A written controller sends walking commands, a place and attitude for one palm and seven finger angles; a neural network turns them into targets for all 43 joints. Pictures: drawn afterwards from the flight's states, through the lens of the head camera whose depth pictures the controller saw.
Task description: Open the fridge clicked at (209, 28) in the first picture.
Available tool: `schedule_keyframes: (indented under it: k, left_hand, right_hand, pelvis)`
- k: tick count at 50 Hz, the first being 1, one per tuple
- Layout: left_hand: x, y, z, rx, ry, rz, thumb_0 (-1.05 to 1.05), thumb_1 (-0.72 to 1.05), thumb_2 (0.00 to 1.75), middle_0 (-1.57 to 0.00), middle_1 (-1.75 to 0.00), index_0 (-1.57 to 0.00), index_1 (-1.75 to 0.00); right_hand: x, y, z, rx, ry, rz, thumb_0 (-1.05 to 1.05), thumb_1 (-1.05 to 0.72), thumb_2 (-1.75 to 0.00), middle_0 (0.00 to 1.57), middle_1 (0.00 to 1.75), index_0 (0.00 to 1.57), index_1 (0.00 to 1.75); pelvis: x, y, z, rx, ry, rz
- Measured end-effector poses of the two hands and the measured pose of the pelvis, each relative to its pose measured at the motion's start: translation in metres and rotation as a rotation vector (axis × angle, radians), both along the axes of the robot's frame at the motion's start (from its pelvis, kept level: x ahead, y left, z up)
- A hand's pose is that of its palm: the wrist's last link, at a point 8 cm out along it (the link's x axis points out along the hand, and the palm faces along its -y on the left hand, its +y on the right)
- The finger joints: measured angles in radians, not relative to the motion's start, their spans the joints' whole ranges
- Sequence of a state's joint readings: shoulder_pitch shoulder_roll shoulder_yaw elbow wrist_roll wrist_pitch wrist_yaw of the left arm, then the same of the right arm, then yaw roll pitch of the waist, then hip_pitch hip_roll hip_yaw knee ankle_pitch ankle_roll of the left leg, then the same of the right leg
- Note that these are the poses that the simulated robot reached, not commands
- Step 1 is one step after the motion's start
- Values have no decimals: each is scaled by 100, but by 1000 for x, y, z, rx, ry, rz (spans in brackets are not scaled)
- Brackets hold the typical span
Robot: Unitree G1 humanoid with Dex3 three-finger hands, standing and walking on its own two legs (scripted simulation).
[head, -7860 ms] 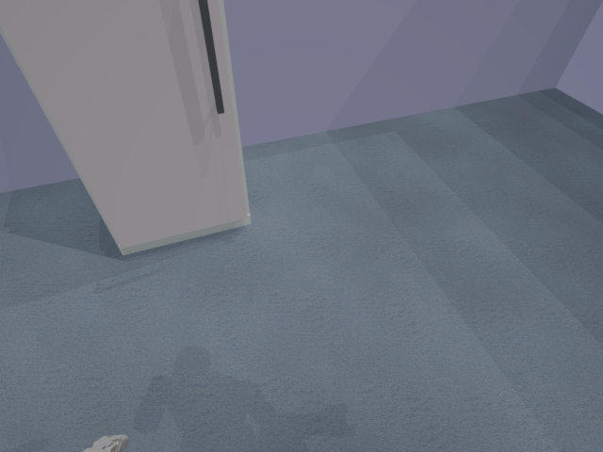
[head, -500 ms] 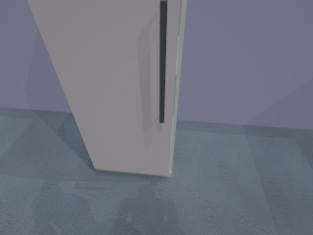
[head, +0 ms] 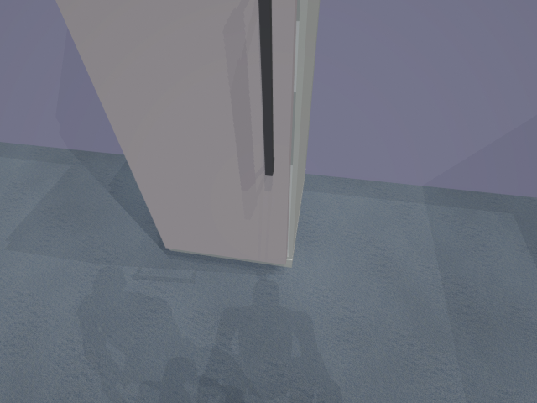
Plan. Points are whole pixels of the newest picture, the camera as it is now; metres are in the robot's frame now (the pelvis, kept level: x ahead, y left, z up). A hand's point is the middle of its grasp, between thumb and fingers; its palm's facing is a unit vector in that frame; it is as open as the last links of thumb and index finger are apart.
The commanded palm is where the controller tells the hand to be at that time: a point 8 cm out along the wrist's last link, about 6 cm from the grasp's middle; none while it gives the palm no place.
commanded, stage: look again from close up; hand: right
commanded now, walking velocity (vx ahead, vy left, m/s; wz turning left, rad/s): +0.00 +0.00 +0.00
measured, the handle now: (269, 86) +0.73 +0.05 +0.11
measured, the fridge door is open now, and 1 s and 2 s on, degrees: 0 0 0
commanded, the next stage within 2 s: shuffle to correct the standing spot in 1.04 s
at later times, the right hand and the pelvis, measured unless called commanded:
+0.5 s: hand out of the picture -0.07 -0.10 -0.18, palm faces +0.08 +0.99 -0.14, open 7.4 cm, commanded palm none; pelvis -0.01 +0.04 +0.00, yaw -1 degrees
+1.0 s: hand out of the picture -0.02 -0.12 -0.18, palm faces +0.06 +0.98 -0.16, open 7.4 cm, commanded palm none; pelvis +0.00 +0.04 +0.00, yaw -1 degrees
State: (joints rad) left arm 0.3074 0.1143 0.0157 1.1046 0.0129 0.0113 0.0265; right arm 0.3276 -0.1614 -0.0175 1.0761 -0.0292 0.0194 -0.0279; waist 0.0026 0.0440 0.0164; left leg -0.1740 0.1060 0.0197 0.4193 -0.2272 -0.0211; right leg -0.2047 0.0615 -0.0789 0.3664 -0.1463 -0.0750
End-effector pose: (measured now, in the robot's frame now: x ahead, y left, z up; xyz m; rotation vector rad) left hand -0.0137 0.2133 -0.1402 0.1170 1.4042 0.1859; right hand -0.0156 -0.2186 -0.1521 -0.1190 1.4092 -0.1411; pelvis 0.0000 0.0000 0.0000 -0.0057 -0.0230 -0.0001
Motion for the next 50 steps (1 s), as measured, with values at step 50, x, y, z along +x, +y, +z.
schedule_keyframes:
  k: [50]
  left_hand:
    - [-5,26,-9,-44,42,-21,0,90,90,-20,-30,-20,-30]
  right_hand:
    - [-6,49,1,5,7,-39,0,-91,-90,20,30,20,30]
  pelvis:
    - [3,38,-3,14,11,-21]
